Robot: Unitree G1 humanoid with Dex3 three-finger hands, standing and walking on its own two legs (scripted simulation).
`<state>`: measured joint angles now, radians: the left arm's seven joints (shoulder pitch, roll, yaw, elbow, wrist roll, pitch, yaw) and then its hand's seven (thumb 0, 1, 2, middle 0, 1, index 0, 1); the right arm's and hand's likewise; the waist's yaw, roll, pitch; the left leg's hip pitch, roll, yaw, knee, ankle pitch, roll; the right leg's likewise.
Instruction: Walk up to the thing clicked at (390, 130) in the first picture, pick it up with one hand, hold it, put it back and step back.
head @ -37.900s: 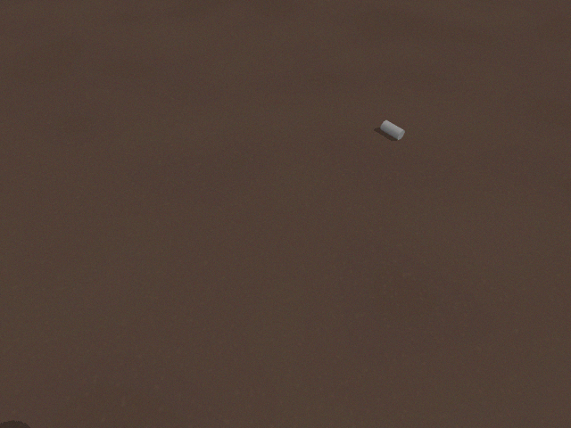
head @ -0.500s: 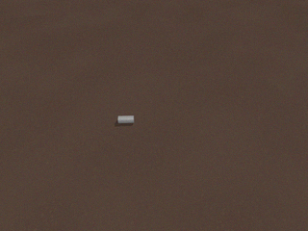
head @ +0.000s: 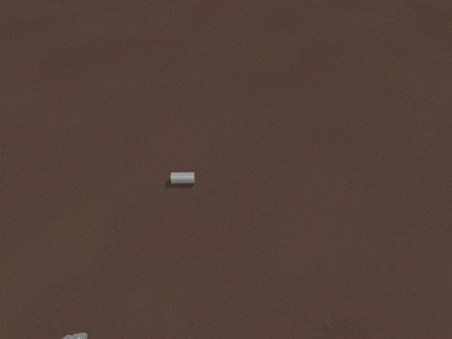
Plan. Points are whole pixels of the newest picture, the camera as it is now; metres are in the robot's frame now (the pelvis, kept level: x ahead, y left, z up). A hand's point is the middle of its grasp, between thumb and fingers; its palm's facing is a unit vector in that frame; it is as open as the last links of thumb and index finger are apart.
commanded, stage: step back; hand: left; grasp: from above
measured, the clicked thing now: (183, 177) +1.00 +0.25 -0.73
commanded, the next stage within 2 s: stand in 0.16 s
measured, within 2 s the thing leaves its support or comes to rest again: neither
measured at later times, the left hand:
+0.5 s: hand out of the picture +0.09 +0.25 -0.14, palm faces -0.02 -0.94 -0.34, open 7.4 cm
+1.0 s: hand out of the picture +0.06 +0.24 -0.14, palm faces -0.03 -0.94 -0.34, open 7.4 cm
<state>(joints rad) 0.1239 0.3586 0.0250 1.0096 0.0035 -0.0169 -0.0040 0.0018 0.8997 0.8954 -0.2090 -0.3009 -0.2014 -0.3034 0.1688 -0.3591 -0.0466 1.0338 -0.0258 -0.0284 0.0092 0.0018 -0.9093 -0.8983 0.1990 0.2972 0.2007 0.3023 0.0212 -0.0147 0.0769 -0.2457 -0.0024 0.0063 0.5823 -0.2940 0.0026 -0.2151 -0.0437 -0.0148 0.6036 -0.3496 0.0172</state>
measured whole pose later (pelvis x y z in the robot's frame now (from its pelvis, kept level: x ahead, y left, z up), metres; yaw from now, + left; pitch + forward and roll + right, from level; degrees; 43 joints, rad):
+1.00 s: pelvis -0.01 -0.01 +0.02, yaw +0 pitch -2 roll +0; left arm 0.11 0.35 0.00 1.15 0.01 -0.02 -0.01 0.00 0.90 0.90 -0.21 -0.30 -0.20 -0.30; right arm 0.12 -0.35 0.00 1.16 -0.01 -0.01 0.02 0.00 -0.91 -0.90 0.20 0.30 0.20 0.30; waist 0.00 0.01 0.05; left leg -0.13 0.03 0.00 0.32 -0.15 -0.02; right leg -0.09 -0.01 -0.02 0.32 -0.19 0.01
